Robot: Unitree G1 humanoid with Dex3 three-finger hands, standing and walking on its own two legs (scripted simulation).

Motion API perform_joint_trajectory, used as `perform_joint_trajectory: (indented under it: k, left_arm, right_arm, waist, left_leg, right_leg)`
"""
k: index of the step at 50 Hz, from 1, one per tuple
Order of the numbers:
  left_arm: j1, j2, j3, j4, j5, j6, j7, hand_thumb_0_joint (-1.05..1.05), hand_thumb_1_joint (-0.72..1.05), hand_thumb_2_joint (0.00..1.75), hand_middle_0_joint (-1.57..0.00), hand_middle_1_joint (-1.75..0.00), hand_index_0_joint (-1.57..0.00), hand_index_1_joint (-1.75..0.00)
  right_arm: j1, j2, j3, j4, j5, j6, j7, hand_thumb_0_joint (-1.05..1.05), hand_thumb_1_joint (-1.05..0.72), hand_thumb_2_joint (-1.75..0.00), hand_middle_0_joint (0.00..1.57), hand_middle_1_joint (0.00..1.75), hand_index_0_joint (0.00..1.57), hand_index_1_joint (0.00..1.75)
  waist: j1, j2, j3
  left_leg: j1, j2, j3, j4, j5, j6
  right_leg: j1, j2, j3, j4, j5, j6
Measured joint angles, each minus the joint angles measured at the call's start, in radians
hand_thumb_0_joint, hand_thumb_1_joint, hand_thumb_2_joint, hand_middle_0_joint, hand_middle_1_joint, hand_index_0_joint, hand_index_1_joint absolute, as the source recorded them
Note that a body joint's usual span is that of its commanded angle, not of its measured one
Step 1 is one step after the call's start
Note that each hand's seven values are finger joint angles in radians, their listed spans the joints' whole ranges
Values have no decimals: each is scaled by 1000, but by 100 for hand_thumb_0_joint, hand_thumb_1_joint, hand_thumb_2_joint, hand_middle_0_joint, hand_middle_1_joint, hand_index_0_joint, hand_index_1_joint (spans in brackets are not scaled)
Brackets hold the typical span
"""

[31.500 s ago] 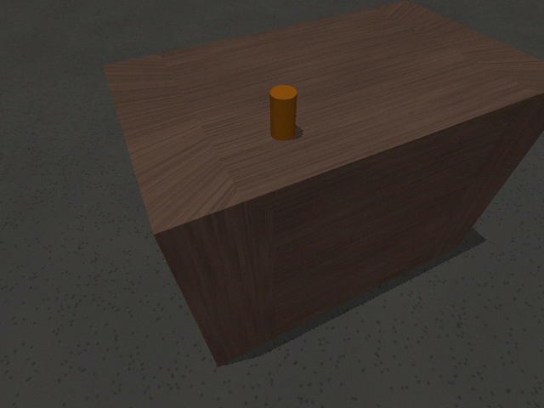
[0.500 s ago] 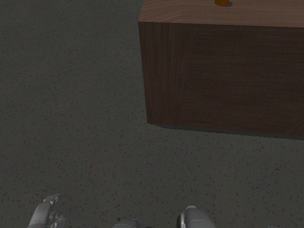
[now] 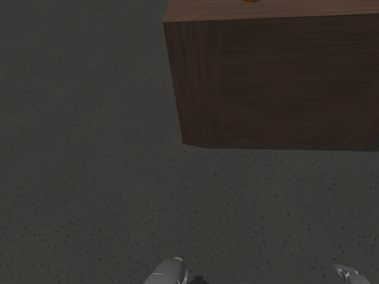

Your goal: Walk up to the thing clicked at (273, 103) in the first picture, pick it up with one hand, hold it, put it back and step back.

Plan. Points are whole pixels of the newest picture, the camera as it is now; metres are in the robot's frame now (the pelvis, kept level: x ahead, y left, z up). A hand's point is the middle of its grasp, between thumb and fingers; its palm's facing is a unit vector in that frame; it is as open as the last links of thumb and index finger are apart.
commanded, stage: step back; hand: right
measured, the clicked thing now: out of the picture +1.12 -0.16 +0.09
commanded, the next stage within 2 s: stand in 1.02 s
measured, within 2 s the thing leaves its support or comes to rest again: neither
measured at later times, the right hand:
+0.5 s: hand out of the picture +0.05 -0.25 -0.15, palm faces -0.10 +0.93 -0.36, open 7.4 cm
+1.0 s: hand out of the picture +0.12 -0.22 -0.14, palm faces -0.05 +0.94 -0.33, open 7.4 cm
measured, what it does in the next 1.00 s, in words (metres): steps on the spot: left foot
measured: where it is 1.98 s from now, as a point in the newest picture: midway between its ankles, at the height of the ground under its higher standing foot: outside the picture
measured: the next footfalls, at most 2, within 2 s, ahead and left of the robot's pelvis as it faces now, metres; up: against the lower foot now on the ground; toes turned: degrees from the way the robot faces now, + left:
left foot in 0.14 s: +0.01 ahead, +0.14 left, +0.00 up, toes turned +3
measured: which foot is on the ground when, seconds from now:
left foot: up 0.00-0.12, down 0.14-1.00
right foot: down 0.00-1.00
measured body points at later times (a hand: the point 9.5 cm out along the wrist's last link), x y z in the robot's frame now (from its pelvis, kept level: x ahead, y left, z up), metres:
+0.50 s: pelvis -0.04 +0.01 +0.00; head -0.04 +0.01 +0.45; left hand -0.02 +0.32 -0.12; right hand +0.05 -0.30 -0.12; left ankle -0.05 +0.14 -0.71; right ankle -0.02 -0.11 -0.73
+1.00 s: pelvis -0.01 +0.02 +0.01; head +0.01 +0.02 +0.46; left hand +0.08 +0.34 -0.11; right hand +0.12 -0.27 -0.12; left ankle -0.03 +0.14 -0.73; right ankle -0.02 -0.11 -0.73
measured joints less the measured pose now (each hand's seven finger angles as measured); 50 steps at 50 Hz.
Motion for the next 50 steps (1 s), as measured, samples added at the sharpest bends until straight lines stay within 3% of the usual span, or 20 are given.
perform_joint_trajectory:
  k: [5,6,8,10,12,16,18,20,22,25,27,29,32,35,38,50]
  left_arm:
    - [-23,25,10,-22,6,-18,-5,0,90,90,-21,-30,-21,-30]
    - [-28,32,11,-23,3,-17,-7,0,90,90,-21,-30,-21,-30]
    - [-40,50,13,-13,-2,-11,-8,0,90,90,-21,-30,-21,-30]
    - [-30,49,12,16,-13,-3,-10,0,91,90,-21,-30,-21,-30]
    - [-18,53,12,44,-21,2,-19,0,91,90,-21,-30,-21,-30]
    - [6,53,14,81,-28,-16,-31,0,91,90,-20,-30,-21,-30]
    - [7,34,15,100,-21,-27,-28,0,91,90,-20,-30,-21,-30]
    - [14,18,11,109,-12,-40,-28,0,91,90,-20,-30,-21,-30]
    - [16,4,6,112,-8,-47,-28,0,91,90,-21,-30,-21,-30]
    - [11,-14,-2,111,-7,-53,-26,0,91,90,-21,-30,-21,-30]
    - [4,-14,-7,112,-9,-47,-28,0,91,90,-21,-30,-21,-30]
    - [-4,-6,-12,116,-16,-38,-27,0,91,90,-21,-30,-21,-30]
    - [-12,7,-14,132,-28,-29,-26,0,91,90,-21,-30,-21,-30]
    - [-29,19,-13,148,-32,-41,-22,0,91,90,-21,-30,-21,-30]
    - [-51,22,-15,156,-35,-50,-20,0,91,90,-21,-30,-21,-30]
    - [-140,11,-28,160,-32,-52,-10,0,91,90,-21,-30,-21,-30]
  right_arm:
    - [64,5,-2,60,-18,-7,12,1,-90,-90,20,30,20,30]
    - [73,8,-3,74,-19,-13,15,1,-90,-90,20,30,20,30]
    - [74,32,-7,108,-24,-27,17,1,-90,-90,20,30,20,30]
    - [86,46,1,124,-28,-38,24,1,-90,-90,20,30,20,30]
    - [94,60,10,132,-32,-49,28,1,-90,-90,20,30,21,30]
    - [88,74,20,137,-35,-61,33,1,-90,-90,20,30,21,30]
    - [75,67,18,135,-31,-54,33,1,-90,-90,20,30,21,30]
    - [71,62,15,137,-27,-47,29,1,-90,-90,20,30,21,30]
    - [67,55,10,139,-23,-47,29,1,-90,-90,20,30,21,30]
    - [64,35,4,142,-19,-59,29,1,-90,-90,20,30,21,30]
    - [66,27,-1,147,-20,-70,29,1,-90,-90,20,30,21,30]
    - [60,34,-6,157,-28,-78,24,1,-90,-90,20,30,20,30]
    - [52,52,2,166,-30,-82,24,1,-90,-90,20,30,20,30]
    - [34,69,14,175,-24,-80,25,1,-90,-90,20,30,20,30]
    - [14,82,21,180,-15,-79,21,1,-90,-90,20,30,21,30]
    - [-67,82,20,199,-7,-76,15,1,-90,-90,20,30,21,30]
  waist:
    - [-10,0,-18]
    - [-11,-5,-22]
    - [-3,-50,-9]
    - [-11,-55,-33]
    - [-23,-55,-53]
    - [-26,-60,-71]
    - [-26,-27,-63]
    - [-22,-12,-75]
    - [-13,-13,-79]
    - [-6,-7,-78]
    - [-8,-13,-78]
    - [-7,-40,-73]
    - [-9,-56,-80]
    - [-11,-58,-73]
    - [-16,-50,-72]
    - [-24,-27,-67]
  left_leg:
    - [178,68,75,-299,-50,0]
    - [225,77,92,-396,-29,6]
    - [271,51,118,-493,119,7]
    - [265,55,120,-495,131,20]
    - [267,67,117,-512,140,29]
    - [273,92,125,-530,157,9]
    - [268,122,115,-497,140,-1]
    - [241,116,83,-436,48,10]
    - [212,92,72,-368,1,15]
    - [195,90,84,-374,2,21]
    - [222,94,101,-478,62,23]
    - [246,76,120,-531,185,18]
    - [258,76,135,-539,172,22]
    - [279,92,138,-547,161,16]
    - [294,101,134,-564,161,10]
    - [332,96,139,-616,173,9]
  right_leg:
    - [-37,-26,-50,31,9,7]
    - [-47,-33,-57,46,6,11]
    - [-57,-63,-36,79,-4,15]
    - [-68,-37,-7,108,-104,9]
    - [-73,-6,15,156,-140,4]
    - [5,4,-1,16,-88,0]
    - [45,31,-17,-67,44,6]
    - [45,43,-27,-77,58,2]
    - [42,35,-25,-79,51,-8]
    - [42,22,-30,-91,56,3]
    - [35,7,-33,-74,45,18]
    - [27,-15,-17,-42,25,27]
    - [28,-6,3,-27,-49,8]
    - [68,5,-1,-97,50,23]
    - [90,13,-5,-127,46,35]
    - [117,8,-1,-158,45,33]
